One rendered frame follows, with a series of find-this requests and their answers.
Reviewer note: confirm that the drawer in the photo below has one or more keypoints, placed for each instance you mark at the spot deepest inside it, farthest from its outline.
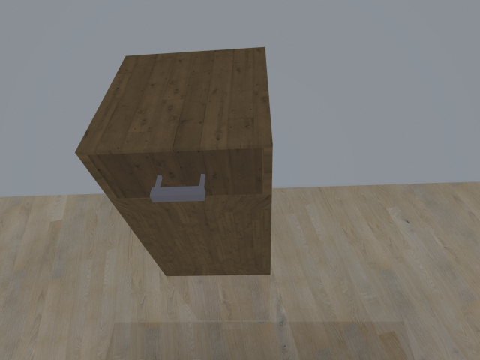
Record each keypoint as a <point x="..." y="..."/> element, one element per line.
<point x="227" y="171"/>

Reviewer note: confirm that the handle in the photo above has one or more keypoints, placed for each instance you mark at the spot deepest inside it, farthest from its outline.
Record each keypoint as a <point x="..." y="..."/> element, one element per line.
<point x="178" y="194"/>

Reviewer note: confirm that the cabinet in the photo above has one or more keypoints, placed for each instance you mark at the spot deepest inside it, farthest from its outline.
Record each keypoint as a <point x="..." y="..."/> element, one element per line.
<point x="191" y="101"/>

